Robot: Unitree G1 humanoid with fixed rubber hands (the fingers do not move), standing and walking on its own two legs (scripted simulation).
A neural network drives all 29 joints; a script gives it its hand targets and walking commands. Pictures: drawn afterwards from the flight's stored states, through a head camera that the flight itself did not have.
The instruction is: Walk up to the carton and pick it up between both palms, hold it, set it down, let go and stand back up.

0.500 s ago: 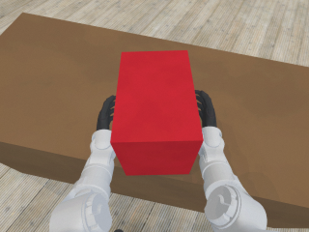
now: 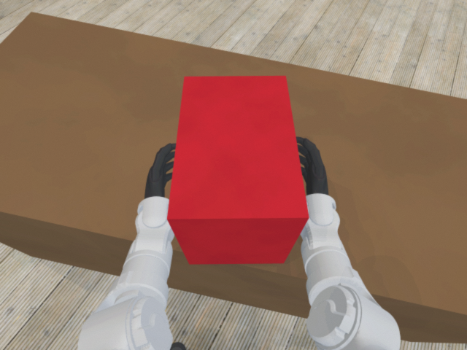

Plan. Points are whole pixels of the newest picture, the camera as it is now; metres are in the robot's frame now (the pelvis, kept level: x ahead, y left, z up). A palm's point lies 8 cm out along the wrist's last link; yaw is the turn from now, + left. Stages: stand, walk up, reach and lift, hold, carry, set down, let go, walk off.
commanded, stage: set down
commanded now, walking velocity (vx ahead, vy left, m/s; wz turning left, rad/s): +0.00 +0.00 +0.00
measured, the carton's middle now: (235, 173) +0.44 +0.00 -0.02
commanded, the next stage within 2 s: none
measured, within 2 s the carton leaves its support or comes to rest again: rests again in 0.66 s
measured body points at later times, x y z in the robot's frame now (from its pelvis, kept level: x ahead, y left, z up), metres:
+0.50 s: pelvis +0.00 +0.00 +0.00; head +0.12 +0.03 +0.43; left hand +0.41 +0.14 -0.02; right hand +0.42 -0.14 +0.01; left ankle +0.01 +0.13 -0.74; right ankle -0.03 -0.11 -0.74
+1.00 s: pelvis -0.02 +0.01 -0.02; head +0.11 +0.02 +0.41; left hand +0.43 +0.14 -0.03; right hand +0.42 -0.15 -0.02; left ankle +0.01 +0.13 -0.74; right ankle -0.03 -0.11 -0.74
